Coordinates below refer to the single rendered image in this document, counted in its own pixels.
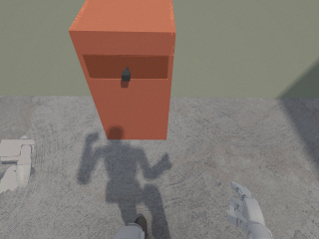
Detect robot left hand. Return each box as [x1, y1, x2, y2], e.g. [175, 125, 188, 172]
[0, 135, 35, 194]

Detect right robot forearm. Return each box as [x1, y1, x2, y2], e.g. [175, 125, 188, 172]
[246, 223, 274, 239]

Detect cabinet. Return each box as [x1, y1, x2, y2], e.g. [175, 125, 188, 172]
[68, 0, 176, 140]

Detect robot right hand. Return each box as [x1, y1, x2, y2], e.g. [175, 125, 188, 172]
[226, 181, 265, 231]

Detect drawer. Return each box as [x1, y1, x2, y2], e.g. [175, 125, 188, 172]
[83, 54, 168, 80]

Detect handle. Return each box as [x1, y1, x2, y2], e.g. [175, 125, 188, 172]
[122, 67, 131, 82]

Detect left robot foot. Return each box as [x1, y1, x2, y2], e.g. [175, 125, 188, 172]
[135, 216, 148, 239]

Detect left robot shin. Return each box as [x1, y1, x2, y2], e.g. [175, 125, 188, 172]
[128, 223, 142, 229]

